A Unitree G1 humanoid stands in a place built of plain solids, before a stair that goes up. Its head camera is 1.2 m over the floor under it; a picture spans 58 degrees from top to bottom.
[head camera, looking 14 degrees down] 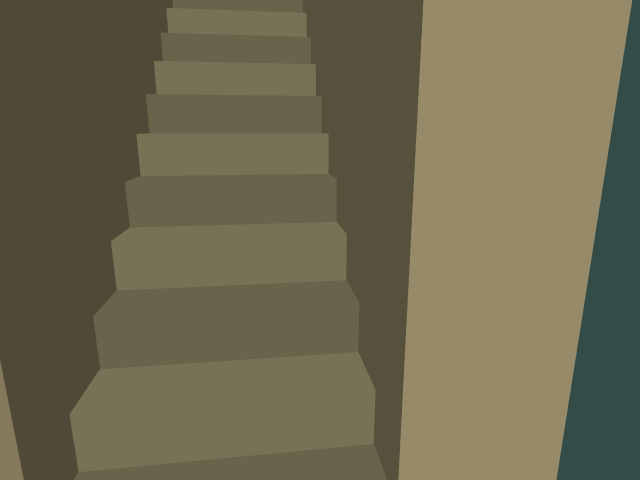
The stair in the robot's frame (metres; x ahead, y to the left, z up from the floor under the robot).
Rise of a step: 0.20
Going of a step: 0.25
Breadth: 0.94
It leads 8 degrees to the left of straight ahead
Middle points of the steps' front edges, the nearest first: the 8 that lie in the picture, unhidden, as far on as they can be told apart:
1.17 0.28 0.40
1.42 0.31 0.60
1.67 0.35 0.80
1.92 0.38 0.99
2.17 0.41 1.19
2.42 0.45 1.39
2.67 0.48 1.59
2.92 0.51 1.79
